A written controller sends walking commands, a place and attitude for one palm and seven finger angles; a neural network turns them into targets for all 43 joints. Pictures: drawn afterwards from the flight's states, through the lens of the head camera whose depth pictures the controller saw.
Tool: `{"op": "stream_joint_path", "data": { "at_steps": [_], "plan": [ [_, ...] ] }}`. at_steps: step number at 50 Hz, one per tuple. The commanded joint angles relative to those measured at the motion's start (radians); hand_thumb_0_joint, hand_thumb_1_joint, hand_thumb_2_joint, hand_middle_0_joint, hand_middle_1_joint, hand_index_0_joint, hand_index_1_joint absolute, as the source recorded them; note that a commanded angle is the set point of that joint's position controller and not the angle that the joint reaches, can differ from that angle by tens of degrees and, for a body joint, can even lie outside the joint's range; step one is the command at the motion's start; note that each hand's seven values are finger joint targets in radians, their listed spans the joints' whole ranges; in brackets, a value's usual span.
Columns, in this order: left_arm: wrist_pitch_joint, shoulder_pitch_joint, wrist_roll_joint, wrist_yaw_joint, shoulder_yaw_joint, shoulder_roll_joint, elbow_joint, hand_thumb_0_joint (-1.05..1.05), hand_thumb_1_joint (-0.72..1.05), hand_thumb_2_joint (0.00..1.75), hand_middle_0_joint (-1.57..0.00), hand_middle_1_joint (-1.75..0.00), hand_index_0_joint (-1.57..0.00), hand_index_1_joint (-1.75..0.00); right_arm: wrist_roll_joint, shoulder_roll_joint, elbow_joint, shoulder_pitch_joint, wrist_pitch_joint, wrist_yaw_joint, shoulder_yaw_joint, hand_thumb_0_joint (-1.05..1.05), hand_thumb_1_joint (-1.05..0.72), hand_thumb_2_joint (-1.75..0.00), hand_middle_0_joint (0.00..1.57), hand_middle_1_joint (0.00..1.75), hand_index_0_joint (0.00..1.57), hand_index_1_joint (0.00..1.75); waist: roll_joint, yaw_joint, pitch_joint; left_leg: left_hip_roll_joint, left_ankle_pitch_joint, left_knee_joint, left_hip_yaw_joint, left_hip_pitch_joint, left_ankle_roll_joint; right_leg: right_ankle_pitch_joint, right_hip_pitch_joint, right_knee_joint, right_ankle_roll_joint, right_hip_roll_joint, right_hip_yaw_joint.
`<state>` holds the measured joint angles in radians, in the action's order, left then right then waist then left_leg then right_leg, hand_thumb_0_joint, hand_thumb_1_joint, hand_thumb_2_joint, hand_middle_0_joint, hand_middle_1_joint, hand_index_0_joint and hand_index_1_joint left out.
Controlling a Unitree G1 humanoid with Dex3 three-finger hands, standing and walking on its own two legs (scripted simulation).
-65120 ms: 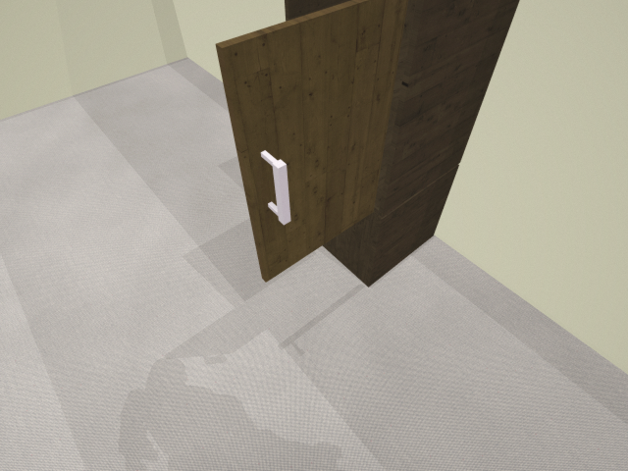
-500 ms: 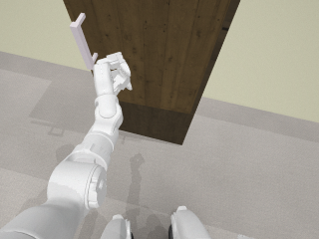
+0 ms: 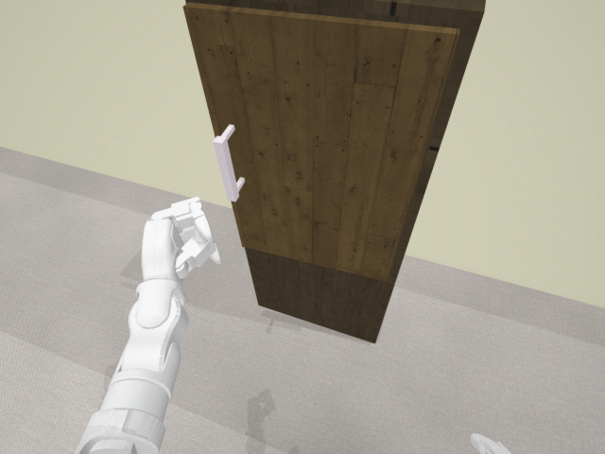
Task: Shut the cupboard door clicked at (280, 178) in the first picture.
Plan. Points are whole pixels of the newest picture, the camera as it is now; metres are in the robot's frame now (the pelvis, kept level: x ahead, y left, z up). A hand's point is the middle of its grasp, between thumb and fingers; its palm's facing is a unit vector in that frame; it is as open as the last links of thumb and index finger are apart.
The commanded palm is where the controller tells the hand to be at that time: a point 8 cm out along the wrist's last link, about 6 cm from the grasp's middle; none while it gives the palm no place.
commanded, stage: draw the hand back to the body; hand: left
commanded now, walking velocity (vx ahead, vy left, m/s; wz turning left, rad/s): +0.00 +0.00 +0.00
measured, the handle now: (231, 164) +0.63 +0.15 +0.00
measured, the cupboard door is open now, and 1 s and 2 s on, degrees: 3 3 3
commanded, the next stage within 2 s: step back with the hand held close in 1.06 s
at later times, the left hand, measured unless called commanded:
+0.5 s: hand (56, 308) +0.24 +0.25 +0.16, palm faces +0.35 -0.88 -0.31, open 4.7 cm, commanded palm +0.19 +0.29 +0.18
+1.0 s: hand out of the picture +0.20 +0.28 +0.18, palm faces +0.48 -0.79 -0.38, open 7.4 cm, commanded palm +0.14 +0.31 +0.21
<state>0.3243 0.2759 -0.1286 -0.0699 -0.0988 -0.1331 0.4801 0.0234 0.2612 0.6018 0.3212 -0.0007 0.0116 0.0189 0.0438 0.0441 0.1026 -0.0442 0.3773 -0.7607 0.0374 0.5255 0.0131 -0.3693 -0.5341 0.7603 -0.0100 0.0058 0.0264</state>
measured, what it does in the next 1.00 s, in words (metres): stands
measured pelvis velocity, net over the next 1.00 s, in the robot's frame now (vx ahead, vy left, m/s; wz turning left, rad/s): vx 0.01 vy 0.01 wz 0.02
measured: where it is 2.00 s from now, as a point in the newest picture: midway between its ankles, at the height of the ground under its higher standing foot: outside the picture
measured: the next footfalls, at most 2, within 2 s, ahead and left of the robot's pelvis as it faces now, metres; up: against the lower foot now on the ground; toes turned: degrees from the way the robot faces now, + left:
none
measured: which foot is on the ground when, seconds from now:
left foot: down 0.00-1.00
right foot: down 0.00-1.00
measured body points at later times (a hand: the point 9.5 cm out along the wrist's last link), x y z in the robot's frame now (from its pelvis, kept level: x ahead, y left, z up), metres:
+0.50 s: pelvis +0.02 +0.02 +0.03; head +0.00 -0.01 +0.48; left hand +0.22 +0.29 +0.17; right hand +0.22 -0.18 -0.05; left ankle +0.00 +0.13 -0.71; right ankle +0.01 -0.11 -0.71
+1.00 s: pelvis +0.01 +0.01 +0.03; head -0.02 -0.01 +0.48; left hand +0.16 +0.32 +0.21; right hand +0.20 -0.21 -0.05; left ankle +0.00 +0.13 -0.71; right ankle +0.01 -0.11 -0.71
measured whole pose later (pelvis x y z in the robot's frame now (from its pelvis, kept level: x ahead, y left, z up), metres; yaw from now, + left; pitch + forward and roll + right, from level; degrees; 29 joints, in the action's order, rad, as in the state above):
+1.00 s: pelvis +0.01 +0.01 +0.03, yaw +1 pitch -5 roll +0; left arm 0.08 -0.44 -0.05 -0.11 -0.32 -0.32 -0.34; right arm 0.01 0.23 0.64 0.22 -0.11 0.09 -0.02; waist 0.06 -0.06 0.00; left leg -0.01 0.25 -0.42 0.03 0.09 0.00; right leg -0.25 -0.09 0.41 0.01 0.03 0.04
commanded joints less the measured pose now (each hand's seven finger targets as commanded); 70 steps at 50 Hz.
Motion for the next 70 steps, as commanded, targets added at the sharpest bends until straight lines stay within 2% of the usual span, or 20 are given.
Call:
{"op": "stream_joint_path", "data": {
  "at_steps": [1, 5, 13, 17, 19, 25, 34, 36, 39, 45, 49, 51, 56, 59, 60, 61, 63, 65, 67, 70],
  "plan": [
    [-0.046, 0.143, 0.057, 0.007, 0.015, -0.196, -0.383, 0.00, 0.90, 0.90, -1.11, -1.29, -1.11, -1.29, 0.019, 0.072, -0.178, -0.122, -0.007, 0.036, 0.028, 0.00, -0.90, -0.90, 0.20, 0.30, 0.20, 0.30, -0.098, -0.023, 0.176, 0.050, -0.175, 0.203, 0.018, -0.184, -0.043, 0.251, 0.271, -0.211, 0.006, 0.006, -0.031],
    [-0.116, 0.108, 0.074, -0.009, -0.007, -0.244, -0.493, 0.00, 0.90, 0.90, -1.00, -1.17, -1.00, -1.17, 0.020, 0.064, -0.184, -0.190, 0.006, 0.075, -0.001, 0.00, -0.90, -0.90, 0.20, 0.30, 0.20, 0.30, -0.057, -0.036, 0.094, 0.048, -0.196, 0.278, 0.009, -0.284, -0.049, 0.242, 0.302, -0.287, 0.002, 0.002, -0.018],
    [-0.201, -0.151, 0.071, -0.017, -0.038, -0.239, -0.705, 0.00, 0.90, 0.90, -0.78, -0.93, -0.78, -0.93, 0.001, 0.051, -0.186, -0.233, -0.038, 0.080, -0.029, 0.00, -0.90, -0.90, 0.20, 0.30, 0.20, 0.30, -0.023, -0.060, 0.025, 0.037, -0.305, 0.379, -0.005, -0.408, -0.038, 0.322, 0.408, -0.362, -0.003, -0.005, 0.019],
    [-0.212, -0.259, 0.078, -0.021, -0.092, -0.276, -0.833, 0.00, 0.90, 0.90, -0.67, -0.81, -0.67, -0.81, -0.009, 0.050, -0.182, -0.239, -0.061, 0.073, -0.034, 0.00, -0.90, -0.90, 0.20, 0.30, 0.20, 0.30, 0.026, -0.074, 0.038, 0.034, -0.384, 0.395, -0.010, -0.448, -0.028, 0.368, 0.445, -0.375, -0.005, -0.006, 0.026],
    [-0.224, -0.342, 0.073, -0.023, -0.126, -0.291, -0.841, 0.00, 0.90, 0.90, -0.61, -0.75, -0.61, -0.75, -0.015, 0.053, -0.175, -0.243, -0.070, 0.072, -0.032, 0.00, -0.90, -0.90, 0.20, 0.30, 0.20, 0.30, -0.012, -0.081, 0.000, 0.031, -0.384, 0.401, -0.012, -0.433, -0.028, 0.371, 0.453, -0.390, -0.002, -0.007, 0.027],
    [-0.220, -0.443, 0.075, -0.036, -0.230, -0.350, -0.994, 0.00, 0.90, 0.90, -0.45, -0.57, -0.45, -0.57, -0.021, 0.049, -0.170, -0.252, -0.095, 0.069, -0.030, 0.00, -0.90, -0.90, 0.20, 0.30, 0.20, 0.30, 0.039, -0.097, 0.024, 0.032, -0.433, 0.402, -0.017, -0.445, -0.020, 0.388, 0.486, -0.384, -0.002, -0.003, 0.029],
    [-0.199, -0.664, 0.062, -0.054, -0.414, -0.437, -1.062, 0.00, 0.90, 0.90, -0.20, -0.30, -0.20, -0.30, -0.018, 0.055, -0.144, -0.251, -0.138, 0.070, -0.007, 0.00, -0.90, -0.90, 0.20, 0.30, 0.20, 0.30, 0.006, -0.118, -0.033, 0.026, -0.398, 0.399, -0.011, -0.405, -0.023, 0.353, 0.468, -0.393, 0.005, -0.003, 0.031],
    [-0.201, -0.644, 0.063, -0.048, -0.335, -0.357, -1.017, 0.00, 0.90, 0.90, -0.20, -0.30, -0.20, -0.30, -0.016, 0.055, -0.134, -0.245, -0.142, 0.069, -0.009, 0.00, -0.90, -0.90, 0.20, 0.30, 0.20, 0.30, -0.014, -0.096, -0.095, 0.025, -0.347, 0.409, -0.007, -0.390, -0.025, 0.305, 0.425, -0.402, 0.010, 0.001, 0.033],
    [-0.200, -0.605, 0.070, -0.052, -0.316, -0.355, -0.998, 0.00, 0.90, 0.90, -0.20, -0.30, -0.20, -0.30, -0.014, 0.071, -0.124, -0.243, -0.150, 0.075, 0.000, 0.00, -0.90, -0.90, 0.20, 0.30, 0.20, 0.30, -0.011, -0.092, -0.119, 0.026, -0.291, 0.416, -0.009, -0.394, -0.033, 0.241, 0.399, -0.423, 0.010, 0.000, 0.026],
    [-0.175, -0.585, 0.075, -0.063, -0.358, -0.405, -1.071, 0.00, 0.90, 0.90, -0.20, -0.30, -0.20, -0.30, -0.019, 0.061, -0.126, -0.255, -0.171, 0.085, -0.002, 0.00, -0.90, -0.90, 0.20, 0.30, 0.20, 0.30, 0.019, -0.111, -0.030, 0.037, -0.285, 0.414, -0.009, -0.410, -0.037, 0.241, 0.450, -0.407, 0.006, 0.007, 0.018],
    [-0.172, -0.621, 0.074, -0.067, -0.395, -0.431, -1.063, 0.00, 0.90, 0.90, -0.20, -0.30, -0.20, -0.30, -0.022, 0.058, -0.118, -0.254, -0.182, 0.086, -0.004, 0.00, -0.90, -0.90, 0.20, 0.30, 0.20, 0.30, 0.037, -0.119, -0.059, 0.036, -0.296, 0.411, -0.008, -0.394, -0.031, 0.258, 0.452, -0.415, 0.003, 0.002, 0.018],
    [-0.170, -0.629, 0.072, -0.063, -0.373, -0.400, -1.055, 0.00, 0.90, 0.90, -0.20, -0.30, -0.20, -0.30, -0.020, 0.050, -0.118, -0.252, -0.183, 0.083, -0.007, 0.00, -0.90, -0.90, 0.20, 0.30, 0.20, 0.30, 0.059, -0.113, -0.078, 0.034, -0.295, 0.414, -0.004, -0.390, -0.026, 0.255, 0.444, -0.410, 0.003, 0.004, 0.018],
    [-0.177, -0.640, 0.063, -0.052, -0.365, -0.384, -1.020, 0.00, 0.90, 0.90, -0.20, -0.30, -0.20, -0.30, -0.019, 0.054, -0.122, -0.248, -0.174, 0.081, -0.002, 0.00, -0.90, -0.90, 0.20, 0.30, 0.20, 0.30, -0.014, -0.108, -0.100, 0.027, -0.285, 0.417, 0.001, -0.389, -0.031, 0.243, 0.429, -0.426, 0.009, 0.001, 0.015],
    [-0.178, -0.643, 0.065, -0.050, -0.362, -0.384, -1.022, 0.00, 0.90, 0.90, -0.20, -0.30, -0.20, -0.30, -0.019, 0.058, -0.119, -0.252, -0.172, 0.082, 0.002, 0.00, -0.90, -0.90, 0.20, 0.30, 0.20, 0.30, -0.012, -0.107, -0.086, 0.028, -0.287, 0.413, 0.006, -0.403, -0.035, 0.245, 0.431, -0.435, 0.009, 0.001, 0.009],
    [-0.144, -0.559, 0.071, -0.059, -0.448, -0.480, -1.069, 0.00, 0.90, 0.90, -0.20, -0.30, -0.20, -0.30, -0.013, 0.098, -0.147, -0.246, -0.151, 0.076, 0.015, 0.00, -0.90, -0.90, 0.20, 0.30, 0.20, 0.30, -0.012, -0.065, -0.113, 0.007, -0.217, 0.347, -0.012, -0.318, -0.048, 0.278, 0.346, -0.476, -0.003, 0.062, -0.088],
    [-0.137, -0.633, 0.072, -0.055, -0.408, -0.429, -1.017, 0.00, 0.90, 0.90, -0.20, -0.30, -0.20, -0.30, -0.017, 0.079, -0.133, -0.235, -0.138, 0.075, 0.013, 0.00, -0.90, -0.90, 0.20, 0.30, 0.20, 0.30, -0.057, -0.059, -0.086, 0.015, -0.206, 0.307, -0.019, -0.332, -0.048, 0.284, 0.330, -0.483, -0.015, 0.098, -0.106],
    [-0.125, -0.668, 0.077, -0.059, -0.380, -0.410, -1.029, 0.00, 0.90, 0.90, -0.20, -0.30, -0.20, -0.30, -0.016, 0.075, -0.137, -0.228, -0.119, 0.071, 0.016, 0.00, -0.90, -0.90, 0.20, 0.30, 0.20, 0.30, -0.077, -0.054, -0.060, 0.022, -0.199, 0.267, -0.014, -0.326, -0.043, 0.270, 0.300, -0.482, -0.030, 0.131, -0.122],
    [-0.113, -0.694, 0.078, -0.067, -0.396, -0.425, -1.057, 0.00, 0.90, 0.90, -0.20, -0.30, -0.20, -0.30, -0.015, 0.076, -0.141, -0.224, -0.110, 0.075, 0.020, 0.00, -0.90, -0.90, 0.20, 0.30, 0.20, 0.30, -0.036, -0.051, -0.009, 0.014, -0.266, 0.272, -0.022, -0.333, -0.038, 0.357, 0.325, -0.427, -0.034, 0.133, -0.099],
    [-0.110, -0.724, 0.074, -0.077, -0.416, -0.442, -1.086, 0.00, 0.90, 0.90, -0.20, -0.30, -0.20, -0.30, -0.016, 0.088, -0.157, -0.223, -0.095, 0.081, 0.027, 0.00, -0.90, -0.90, 0.20, 0.30, 0.20, 0.30, 0.008, -0.052, 0.029, -0.006, -0.384, 0.310, -0.036, -0.333, -0.035, 0.438, 0.362, -0.358, -0.013, 0.095, -0.054],
    [-0.111, -0.750, 0.068, -0.082, -0.446, -0.466, -1.111, 0.00, 0.90, 0.90, -0.20, -0.30, -0.20, -0.30, -0.014, 0.088, -0.180, -0.226, -0.074, 0.090, 0.029, 0.00, -0.90, -0.90, 0.20, 0.30, 0.20, 0.30, 0.021, -0.056, 0.071, -0.031, -0.538, 0.328, -0.051, -0.321, -0.033, 0.542, 0.415, -0.284, 0.005, 0.062, -0.028]
  ]
}}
